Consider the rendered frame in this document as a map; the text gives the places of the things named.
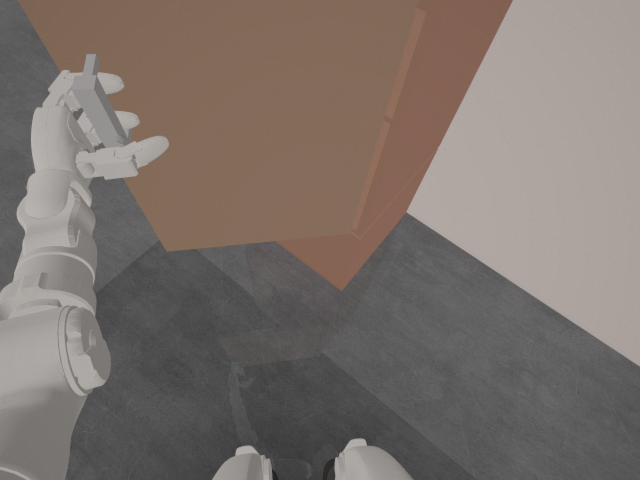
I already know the left robot forearm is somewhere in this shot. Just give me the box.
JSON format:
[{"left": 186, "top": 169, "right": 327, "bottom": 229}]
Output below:
[{"left": 0, "top": 169, "right": 97, "bottom": 321}]

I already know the left robot hand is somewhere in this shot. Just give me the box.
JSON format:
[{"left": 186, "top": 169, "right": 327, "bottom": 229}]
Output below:
[{"left": 31, "top": 70, "right": 169, "bottom": 187}]

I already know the cupboard door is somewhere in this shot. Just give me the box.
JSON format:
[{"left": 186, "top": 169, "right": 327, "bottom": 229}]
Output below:
[{"left": 18, "top": 0, "right": 419, "bottom": 252}]

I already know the left robot upper arm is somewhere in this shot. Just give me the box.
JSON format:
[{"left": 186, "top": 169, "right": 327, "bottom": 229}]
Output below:
[{"left": 0, "top": 306, "right": 111, "bottom": 480}]

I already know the handle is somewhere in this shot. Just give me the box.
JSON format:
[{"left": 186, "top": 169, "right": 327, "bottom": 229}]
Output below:
[{"left": 72, "top": 54, "right": 135, "bottom": 158}]

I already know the robot left thigh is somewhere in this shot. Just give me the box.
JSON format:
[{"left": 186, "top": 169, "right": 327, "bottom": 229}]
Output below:
[{"left": 212, "top": 453, "right": 273, "bottom": 480}]

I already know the left robot shin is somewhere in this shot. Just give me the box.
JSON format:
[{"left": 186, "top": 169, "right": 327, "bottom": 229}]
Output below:
[{"left": 235, "top": 445, "right": 261, "bottom": 457}]

